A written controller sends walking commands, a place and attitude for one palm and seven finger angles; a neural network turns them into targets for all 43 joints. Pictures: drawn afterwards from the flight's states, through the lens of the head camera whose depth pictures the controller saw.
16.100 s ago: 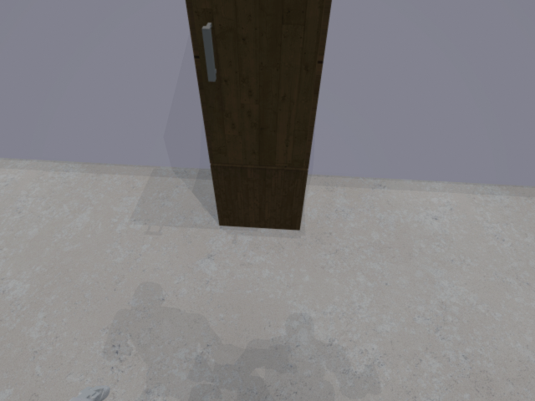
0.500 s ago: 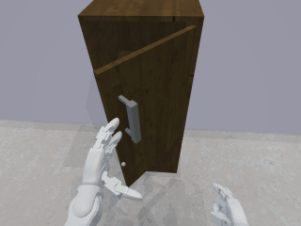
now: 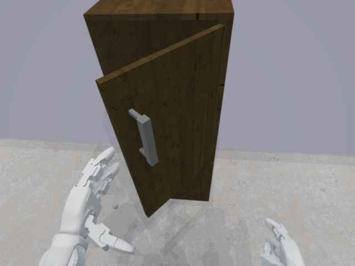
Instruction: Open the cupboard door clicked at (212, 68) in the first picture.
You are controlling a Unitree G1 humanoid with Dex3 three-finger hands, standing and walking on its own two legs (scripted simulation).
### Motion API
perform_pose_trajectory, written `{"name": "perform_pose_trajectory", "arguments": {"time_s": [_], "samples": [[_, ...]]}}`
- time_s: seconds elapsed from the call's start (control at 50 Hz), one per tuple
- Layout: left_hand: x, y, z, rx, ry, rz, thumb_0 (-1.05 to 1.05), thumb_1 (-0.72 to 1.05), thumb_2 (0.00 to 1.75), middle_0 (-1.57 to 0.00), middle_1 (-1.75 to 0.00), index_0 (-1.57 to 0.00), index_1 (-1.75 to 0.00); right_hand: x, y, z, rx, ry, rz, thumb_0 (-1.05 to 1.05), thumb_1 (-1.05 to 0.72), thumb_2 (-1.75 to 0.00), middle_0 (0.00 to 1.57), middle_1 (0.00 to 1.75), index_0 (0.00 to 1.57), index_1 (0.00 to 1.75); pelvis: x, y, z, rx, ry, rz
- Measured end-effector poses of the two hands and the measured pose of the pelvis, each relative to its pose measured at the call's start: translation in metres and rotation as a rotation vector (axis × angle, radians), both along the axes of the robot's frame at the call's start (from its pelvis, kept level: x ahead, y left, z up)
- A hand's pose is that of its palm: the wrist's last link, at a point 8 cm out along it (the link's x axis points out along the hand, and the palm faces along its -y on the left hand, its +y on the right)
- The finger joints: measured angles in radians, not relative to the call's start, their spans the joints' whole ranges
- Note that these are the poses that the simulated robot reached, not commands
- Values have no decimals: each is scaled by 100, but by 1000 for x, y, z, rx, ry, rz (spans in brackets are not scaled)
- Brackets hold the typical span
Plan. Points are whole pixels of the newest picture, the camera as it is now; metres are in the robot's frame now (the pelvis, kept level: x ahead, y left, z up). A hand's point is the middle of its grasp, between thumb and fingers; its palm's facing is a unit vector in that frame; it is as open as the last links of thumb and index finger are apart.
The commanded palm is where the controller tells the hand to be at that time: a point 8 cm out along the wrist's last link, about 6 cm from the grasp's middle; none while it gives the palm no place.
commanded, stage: draw the hand back to the body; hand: left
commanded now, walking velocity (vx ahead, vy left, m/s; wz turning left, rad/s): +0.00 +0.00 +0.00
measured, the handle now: (143, 138) +0.37 +0.11 +0.11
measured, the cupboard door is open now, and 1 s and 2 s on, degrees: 49 49 49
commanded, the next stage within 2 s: step back with the hand held close in 1.48 s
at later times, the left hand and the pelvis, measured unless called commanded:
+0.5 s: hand (64, 201) +0.20 +0.21 +0.13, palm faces +0.12 -0.97 -0.20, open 15.8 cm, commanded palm +0.17 +0.26 +0.15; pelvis +0.00 +0.03 +0.01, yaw -1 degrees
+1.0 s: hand (17, 181) +0.22 +0.29 +0.16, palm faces +0.36 -0.85 -0.39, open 10.3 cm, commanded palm +0.17 +0.34 +0.18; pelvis +0.02 +0.05 +0.03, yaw -2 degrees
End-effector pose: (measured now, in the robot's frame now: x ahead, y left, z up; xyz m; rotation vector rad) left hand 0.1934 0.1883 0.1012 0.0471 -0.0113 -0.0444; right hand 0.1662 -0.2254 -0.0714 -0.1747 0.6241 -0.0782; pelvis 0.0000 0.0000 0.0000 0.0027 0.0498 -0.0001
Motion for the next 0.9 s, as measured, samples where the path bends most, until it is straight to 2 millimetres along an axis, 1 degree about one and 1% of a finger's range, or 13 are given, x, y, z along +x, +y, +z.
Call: {"name": "perform_pose_trajectory", "arguments": {"time_s": [0.04, 0.1, 0.18, 0.32, 0.42, 0.44, 0.48, 0.54, 0.62, 0.68, 0.8, 0.9], "samples": [[3, 5, 4, 12, -14, 1, -1, -50, 30, -15, -30, -15, -30, -3, 0, 0, 0, 2, -9, 2, -90, -90, 20, 30, 20, 30, 0, 0, 0, 0, -2, -3], [5, 17, 10, 25, -31, 20, -1, -50, 30, -15, -30, -16, -30, -6, 1, 1, 2, 1, -21, 2, -90, -90, 20, 30, 20, 30, 1, 1, 2, -1, -8, -7], [3, 31, 18, 16, -35, 38, -1, -50, 30, -15, -30, -15, -30, -5, 5, 5, 5, -22, -27, 2, -90, -90, 20, 30, 20, 30, 4, 6, 4, -6, -15, -11], [-7, 45, 24, 17, -7, 15, -1, -50, 30, -15, -30, -15, -30, 7, 20, 16, -1, -75, -10, 2, -90, -90, 20, 30, 20, 30, 5, 19, 7, -13, -28, -9], [-14, 62, 32, 24, -24, 42, -1, -47, 31, -15, -30, -16, -30, 17, 35, 24, 2, -110, 15, 2, -90, -90, 20, 30, 20, 30, 5, 27, 9, -16, -37, -7], [-15, 65, 35, 62, -26, 66, -1, -46, 32, -15, -30, -16, -30, 18, 38, 25, -3, -110, 23, 2, -90, -90, 20, 30, 20, 30, 5, 28, 10, -17, -44, -7], [-17, 73, 40, 133, -31, 132, -1, -42, 33, -15, -30, -16, -30, 21, 44, 27, -12, -101, 33, 2, -90, -90, 20, 30, 20, 30, 5, 31, 12, -19, -57, -8], [-20, 82, 43, 186, -25, 214, -1, -35, 37, -16, -30, -16, -30, 23, 53, 29, -14, -77, 42, 2, -90, -90, 20, 30, 20, 30, 5, 35, 17, -21, -70, -11], [-21, 93, 44, 230, -13, 276, -1, -23, 42, -16, -30, -16, -30, 22, 61, 28, -20, -35, 53, 2, -90, -90, 21, 30, 20, 30, 7, 41, 21, -20, -84, -15], [-19, 102, 50, 265, -19, 305, -1, -13, 46, -16, -30, -17, -30, 21, 66, 26, -21, -6, 54, 2, -90, -90, 21, 30, 20, 30, 9, 45, 24, -18, -92, -19], [-15, 118, 69, 324, -65, 345, 0, 7, 54, -17, -30, -18, -30, 19, 68, 22, -15, 36, 42, 2, -90, -90, 21, 30, 20, 30, 16, 51, 27, -16, -102, -28], [-12, 131, 75, 352, -77, 377, 0, 25, 62, -18, -30, -19, -30, 19, 63, 21, -17, 62, 25, 2, -90, -90, 21, 30, 20, 30, 19, 52, 29, -16, -107, -33]]}}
